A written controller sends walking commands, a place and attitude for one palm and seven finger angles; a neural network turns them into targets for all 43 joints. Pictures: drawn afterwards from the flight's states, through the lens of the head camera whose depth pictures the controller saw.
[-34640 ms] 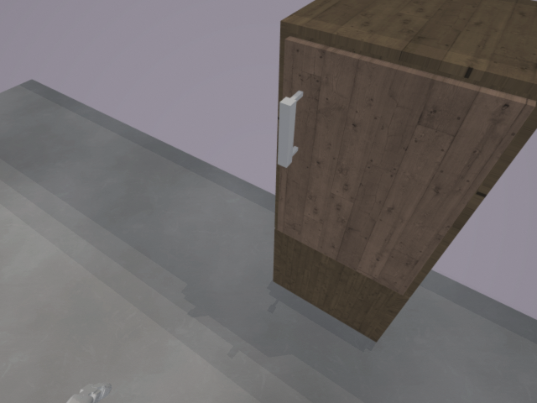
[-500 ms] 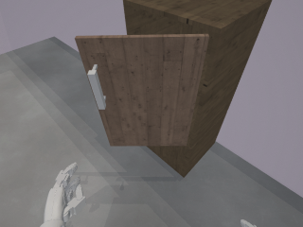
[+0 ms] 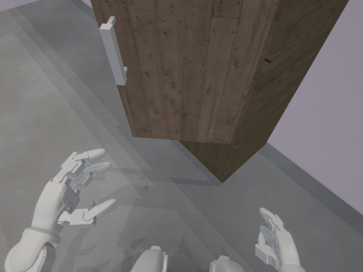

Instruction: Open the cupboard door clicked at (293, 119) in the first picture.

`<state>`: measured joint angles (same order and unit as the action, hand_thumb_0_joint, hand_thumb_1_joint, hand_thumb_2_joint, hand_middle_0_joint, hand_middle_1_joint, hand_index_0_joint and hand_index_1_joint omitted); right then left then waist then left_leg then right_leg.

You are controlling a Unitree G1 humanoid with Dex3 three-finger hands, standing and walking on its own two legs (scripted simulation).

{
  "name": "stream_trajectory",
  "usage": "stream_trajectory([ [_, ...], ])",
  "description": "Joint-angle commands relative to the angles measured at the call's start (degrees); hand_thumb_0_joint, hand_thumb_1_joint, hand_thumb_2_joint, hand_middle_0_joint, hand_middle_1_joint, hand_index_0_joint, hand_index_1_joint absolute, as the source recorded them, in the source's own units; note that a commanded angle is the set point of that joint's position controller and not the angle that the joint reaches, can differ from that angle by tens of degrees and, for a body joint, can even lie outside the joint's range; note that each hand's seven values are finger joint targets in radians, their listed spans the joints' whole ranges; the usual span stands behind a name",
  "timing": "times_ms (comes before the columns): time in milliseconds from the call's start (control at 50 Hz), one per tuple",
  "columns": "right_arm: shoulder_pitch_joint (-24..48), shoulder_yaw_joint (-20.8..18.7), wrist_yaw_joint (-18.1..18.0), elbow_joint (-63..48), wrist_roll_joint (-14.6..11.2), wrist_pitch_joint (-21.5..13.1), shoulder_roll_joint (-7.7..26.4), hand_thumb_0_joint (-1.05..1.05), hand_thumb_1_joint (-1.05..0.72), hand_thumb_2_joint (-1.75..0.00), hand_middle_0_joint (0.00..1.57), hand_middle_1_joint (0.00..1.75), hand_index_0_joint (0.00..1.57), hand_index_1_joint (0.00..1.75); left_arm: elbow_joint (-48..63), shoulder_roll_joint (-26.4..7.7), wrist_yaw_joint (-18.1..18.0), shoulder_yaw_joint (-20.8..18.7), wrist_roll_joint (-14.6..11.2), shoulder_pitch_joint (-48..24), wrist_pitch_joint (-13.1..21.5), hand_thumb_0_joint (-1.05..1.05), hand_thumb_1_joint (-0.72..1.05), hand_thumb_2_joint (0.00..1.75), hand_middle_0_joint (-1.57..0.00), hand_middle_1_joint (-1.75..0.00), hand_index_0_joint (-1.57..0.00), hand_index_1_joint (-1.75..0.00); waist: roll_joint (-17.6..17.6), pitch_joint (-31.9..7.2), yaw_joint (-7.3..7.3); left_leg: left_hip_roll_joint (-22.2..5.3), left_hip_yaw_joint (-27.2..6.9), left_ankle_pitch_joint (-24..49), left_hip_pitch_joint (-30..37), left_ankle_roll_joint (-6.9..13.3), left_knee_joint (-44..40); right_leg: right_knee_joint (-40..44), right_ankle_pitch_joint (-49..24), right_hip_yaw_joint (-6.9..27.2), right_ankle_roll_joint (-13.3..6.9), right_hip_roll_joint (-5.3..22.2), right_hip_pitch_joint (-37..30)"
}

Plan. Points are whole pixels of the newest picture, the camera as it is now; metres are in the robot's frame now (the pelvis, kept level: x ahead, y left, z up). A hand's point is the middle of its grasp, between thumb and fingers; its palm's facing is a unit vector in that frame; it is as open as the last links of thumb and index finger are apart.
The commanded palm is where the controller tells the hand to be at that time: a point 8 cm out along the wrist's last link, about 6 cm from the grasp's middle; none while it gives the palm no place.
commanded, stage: raise the hand with hooked fingers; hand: left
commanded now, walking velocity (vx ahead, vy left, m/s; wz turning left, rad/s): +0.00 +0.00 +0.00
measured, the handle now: (117, 52) +0.60 +0.22 +0.13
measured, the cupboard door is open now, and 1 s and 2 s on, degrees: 44 44 44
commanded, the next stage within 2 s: move the hooked fingers beside the handle in 1.40 s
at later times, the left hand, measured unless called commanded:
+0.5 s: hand (50, 168) +0.27 +0.26 +0.12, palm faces +0.02 -1.00 -0.06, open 13.1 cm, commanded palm +0.24 +0.31 +0.12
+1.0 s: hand (25, 130) +0.32 +0.31 +0.15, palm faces +0.02 -1.00 -0.05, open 14.0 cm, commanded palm +0.28 +0.35 +0.15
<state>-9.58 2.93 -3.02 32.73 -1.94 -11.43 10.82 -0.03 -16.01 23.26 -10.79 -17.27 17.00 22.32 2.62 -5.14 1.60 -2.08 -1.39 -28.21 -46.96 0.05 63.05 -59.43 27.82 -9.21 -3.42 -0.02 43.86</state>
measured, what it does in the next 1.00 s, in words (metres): rises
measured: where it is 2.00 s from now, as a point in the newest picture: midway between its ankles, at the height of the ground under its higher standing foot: outside the picture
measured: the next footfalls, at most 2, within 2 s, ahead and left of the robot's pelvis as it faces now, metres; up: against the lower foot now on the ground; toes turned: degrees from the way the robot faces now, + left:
none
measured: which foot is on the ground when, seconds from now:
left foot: down 0.00-1.00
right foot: down 0.00-1.00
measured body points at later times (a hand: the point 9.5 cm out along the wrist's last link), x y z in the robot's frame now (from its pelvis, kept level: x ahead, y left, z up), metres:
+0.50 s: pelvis +0.01 +0.03 +0.04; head +0.05 +0.04 +0.49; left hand +0.26 +0.32 +0.12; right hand +0.18 -0.23 -0.02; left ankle +0.03 +0.11 -0.66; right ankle +0.02 -0.09 -0.66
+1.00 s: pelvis +0.02 +0.04 +0.05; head +0.05 +0.04 +0.50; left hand +0.32 +0.37 +0.16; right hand +0.17 -0.21 -0.03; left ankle +0.03 +0.11 -0.66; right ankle +0.02 -0.09 -0.66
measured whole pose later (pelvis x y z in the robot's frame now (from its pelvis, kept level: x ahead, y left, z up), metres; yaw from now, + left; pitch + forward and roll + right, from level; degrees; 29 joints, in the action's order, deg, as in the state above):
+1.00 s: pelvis +0.02 +0.04 +0.05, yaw -1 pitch +5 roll -2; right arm -16.1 3.5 -5.8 33.8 -3.1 -12.0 16.0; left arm -22.5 -26.7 28.1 -24.7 -19.6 -6.2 6.7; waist 2.1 -2.5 0.5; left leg 0.3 2.0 -20.6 -26.9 3.1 41.9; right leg -38.1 18.9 -5.8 -0.1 1.1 24.4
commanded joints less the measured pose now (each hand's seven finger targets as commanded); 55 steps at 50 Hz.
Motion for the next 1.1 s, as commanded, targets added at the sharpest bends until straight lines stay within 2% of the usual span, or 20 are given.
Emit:
stream_trajectory([
  [0, 2.27, -5.26, -2.01, -12.12, -1.25, -1.81, 9.26, 0.00, -0.90, -0.90, 0.20, 0.30, 0.20, 0.30, 7.73, -10.82, -1.89, -13.66, -4.99, 5.20, -7.63, 0.00, 0.06, 0.54, -0.26, -0.84, -0.26, -0.84, -5.00, -16.98, 1.63, 2.94, 0.37, 14.77, 7.70, 1.48, -12.75, 16.68, -11.79, 12.07, 4.00, 2.16, -20.60],
  [40, 2.73, -4.96, -1.99, -11.49, -0.92, -1.97, 8.20, 0.00, -0.90, -0.90, 0.20, 0.30, 0.20, 0.30, 9.40, -10.85, -5.69, -16.72, -6.39, 4.93, -6.31, 0.00, 0.01, 0.52, -0.26, -0.87, -0.26, -0.87, -6.24, -15.24, 2.71, 2.47, -0.54, 16.07, 8.34, 1.02, -14.22, 16.18, -14.18, 10.73, 3.59, 1.57, -21.61],
  [80, 0.74, -5.23, -1.48, -10.45, -0.50, -2.61, 7.88, 0.00, -0.90, -0.90, 0.20, 0.30, 0.20, 0.30, 11.61, -9.79, -8.62, -16.53, -5.52, 4.24, -2.67, 0.00, -0.03, 0.50, -0.27, -0.90, -0.27, -0.90, -3.24, -13.82, 2.25, 2.28, -0.16, 17.44, 9.90, 0.80, -15.95, 15.46, -16.00, 9.02, 3.11, 0.94, -19.83],
  [120, -0.76, -5.43, -1.07, -9.18, -0.21, -3.44, 8.59, 0.00, -0.90, -0.90, 0.20, 0.30, 0.20, 0.30, 11.05, -8.05, -9.59, -13.06, -3.64, 2.22, 0.93, 0.00, -0.08, 0.48, -0.27, -0.93, -0.27, -0.93, -2.79, -10.72, 0.07, 2.10, 0.19, 16.42, 10.68, 1.07, -16.49, 15.46, -13.95, 7.93, 3.11, 0.34, -15.84],
  [180, -2.63, -5.40, -1.08, -7.81, -0.45, -4.46, 10.81, 0.00, -0.90, -0.90, 0.20, 0.30, 0.20, 0.30, 5.85, -7.37, -6.25, -8.13, -1.93, -3.88, 3.40, 0.00, -0.15, 0.45, -0.27, -0.98, -0.27, -0.98, -2.44, -6.43, -3.34, 2.11, 0.22, 11.52, 10.17, 1.53, -16.05, 17.21, -6.84, 8.91, 3.14, 0.24, -10.88],
  [240, -3.49, -5.41, -1.91, -7.67, -1.22, -5.61, 12.44, 0.00, -0.90, -0.90, 0.20, 0.30, 0.20, 0.30, 3.16, -9.57, -1.70, -7.58, -2.73, -7.88, 2.61, 0.00, -0.22, 0.42, -0.28, -1.02, -0.28, -1.02, -2.18, -6.52, -3.92, 2.16, -0.08, 8.81, 11.40, 1.84, -16.80, 19.75, -1.84, 10.18, 2.83, 0.44, -11.09],
  [280, -3.42, -5.50, -2.61, -7.55, -1.56, -5.97, 12.80, 0.00, -0.90, -0.90, 0.20, 0.30, 0.20, 0.30, 3.95, -13.63, 0.01, -10.59, -3.51, -10.91, 1.48, 0.00, -0.27, 0.40, -0.28, -1.05, -0.28, -1.05, -0.63, -10.21, -2.89, 2.21, -0.11, 9.31, 13.64, 1.97, -18.15, 20.81, -1.99, 10.62, 2.79, 0.85, -14.37],
  [340, -3.22, -5.16, -3.09, -7.42, -1.28, -6.39, 12.74, 0.00, -0.90, -0.90, 0.20, 0.30, 0.20, 0.30, 6.64, -18.96, -0.83, -16.43, -4.46, -13.47, 0.66, 0.00, -0.34, 0.37, -0.29, -1.10, -0.29, -1.10, 2.51, -13.49, -0.63, 1.92, -0.90, 14.36, 17.92, 1.82, -20.16, 19.25, -9.10, 8.44, 1.99, 0.08, -18.31],
  [400, -2.76, -4.55, -2.57, -7.71, -0.98, -6.63, 11.69, 0.00, -0.90, -0.90, 0.20, 0.30, 0.20, 0.30, 7.53, -16.37, -3.29, -16.69, -5.13, -11.94, 0.74, 0.00, -0.41, 0.34, -0.29, -1.14, -0.29, -1.14, 5.41, -12.95, 0.18, 1.69, -1.19, 18.95, 21.82, 1.13, -22.25, 18.20, -14.91, 5.75, 1.64, -0.56, -18.68],
  [480, -3.13, -4.21, -1.85, -7.64, -1.12, -5.62, 12.35, 0.00, -0.90, -0.90, 0.20, 0.30, 0.20, 0.30, 0.87, -13.97, -3.38, -14.02, -4.12, -13.21, -3.28, 0.00, -0.50, 0.30, -0.30, -1.20, -0.30, -1.20, 3.83, -7.42, -0.95, 1.32, -1.54, 19.24, 21.96, 0.53, -23.94, 19.06, -16.07, 4.36, 1.76, -0.93, -16.59],
  [540, -3.42, -4.14, -2.13, -8.28, -1.58, -4.86, 13.14, 0.00, -0.90, -0.90, 0.20, 0.30, 0.20, 0.30, -4.32, -13.69, -0.87, -12.25, -3.48, -15.76, -8.02, 0.00, -0.50, 0.30, -0.30, -1.20, -0.30, -1.20, 1.05, -4.77, -1.56, 1.38, -1.64, 18.42, 21.56, 0.65, -24.77, 20.46, -16.40, 4.46, 1.74, -1.07, -16.82],
  [580, -3.54, -4.14, -2.50, -8.60, -1.69, -4.52, 13.50, 0.00, -0.90, -0.90, 0.20, 0.30, 0.20, 0.30, -4.13, -15.63, 0.76, -12.94, -3.31, -19.89, -9.94, 0.00, -0.50, 0.30, -0.30, -1.20, -0.30, -1.20, -0.36, -7.19, -1.72, 1.43, -1.62, 19.09, 22.64, 0.80, -24.98, 21.05, -17.43, 4.69, 1.97, -0.94, -17.95],
  [640, -3.09, -3.60, -3.02, -8.48, -1.33, -4.46, 13.31, 0.00, -0.90, -0.90, 0.20, 0.30, 0.20, 0.30, -0.96, -19.22, 1.26, -15.17, -3.48, -27.85, -9.53, 0.00, -0.50, 0.30, -0.30, -1.20, -0.30, -1.20, 1.90, -9.01, -1.51, 1.41, -2.25, 20.47, 25.59, 0.54, -25.43, 21.31, -17.60, 4.93, 1.50, -1.21, -18.94],
  [680, -3.30, -3.43, -3.06, -8.29, -1.05, -4.66, 12.73, 0.00, -0.90, -0.90, 0.20, 0.30, 0.20, 0.30, 1.15, -21.45, 0.74, -17.59, -3.60, -30.54, -7.72, 0.00, -0.50, 0.30, -0.30, -1.20, -0.30, -1.20, 3.45, -12.76, -1.20, 1.26, -2.85, 22.72, 29.16, 0.07, -26.10, 21.48, -18.14, 4.83, 1.48, -1.31, -19.72],
  [740, -3.55, -3.02, -3.09, -7.14, -0.70, -4.75, 12.78, 0.00, -0.90, -0.90, 0.20, 0.30, 0.20, 0.30, -0.59, -23.16, 0.31, -18.96, -3.30, -31.75, -6.28, 0.00, -0.50, 0.30, -0.30, -1.20, -0.30, -1.20, 4.54, -12.30, -0.82, 0.99, -3.26, 25.08, 30.69, -0.45, -26.48, 21.83, -18.93, 4.84, 1.15, -1.50, -20.03],
  [840, -3.15, -2.86, -3.74, -6.48, -1.51, -3.76, 13.32, 0.00, -0.90, -0.90, 0.20, 0.30, 0.20, 0.30, -11.81, -22.46, 3.65, -18.27, -3.60, -33.49, -10.62, 0.00, -0.50, 0.30, -0.30, -1.20, -0.30, -1.20, 3.07, -7.81, -1.08, 1.26, -3.12, 21.19, 28.46, -0.14, -28.55, 23.86, -17.28, 4.60, 1.10, -1.07, -20.32],
  [880, -3.13, -2.91, -3.93, -6.77, -1.79, -3.57, 13.52, 0.00, -0.90, -0.90, 0.20, 0.30, 0.20, 0.30, -12.55, -23.72, 4.82, -18.23, -3.49, -35.77, -12.39, 0.00, -0.50, 0.30, -0.30, -1.20, -0.30, -1.20, 3.81, -8.67, -1.17, 1.33, -3.11, 21.43, 29.29, 0.02, -29.02, 24.52, -17.48, 4.70, 1.25, -0.86, -20.51],
  [920, -3.40, -3.18, -3.64, -7.39, -1.55, -3.66, 13.47, 0.00, -0.90, -0.90, 0.20, 0.30, 0.20, 0.30, -12.62, -22.54, 5.54, -17.53, -3.67, -33.63, -13.12, 0.00, -0.50, 0.30, -0.30, -1.20, -0.30, -1.20, 3.02, -10.04, -0.83, 1.41, -2.94, 23.78, 29.85, 0.09, -28.67, 24.52, -19.13, 4.61, 1.33, -0.74, -21.16],
  [980, -4.01, -3.52, -2.84, -7.89, -1.28, -3.71, 13.64, 0.00, -0.90, -0.90, 0.20, 0.30, 0.20, 0.30, -10.76, -22.33, 5.55, -18.11, -4.34, -31.46, -11.99, 0.00, -0.50, 0.30, -0.30, -1.20, -0.30, -1.20, -0.22, -11.79, -0.41, 1.36, -2.57, 27.95, 30.30, 0.21, -27.96, 24.31, -22.72, 4.71, 1.45, -1.12, -22.68],
  [1080, -4.06, -3.81, -2.37, -7.50, -1.06, -3.48, 13.49, 0.00, -0.90, -0.90, 0.20, 0.30, 0.20, 0.30, -8.13, -23.85, 3.55, -20.14, -4.48, -33.72, -8.76, 0.00, -0.50, 0.30, -0.30, -1.20, -0.30, -1.20, 2.99, -10.92, -0.42, 1.53, -1.84, 25.72, 30.40, 0.06, -28.37, 24.35, -21.21, 5.16, 1.29, -1.22, -21.85],
])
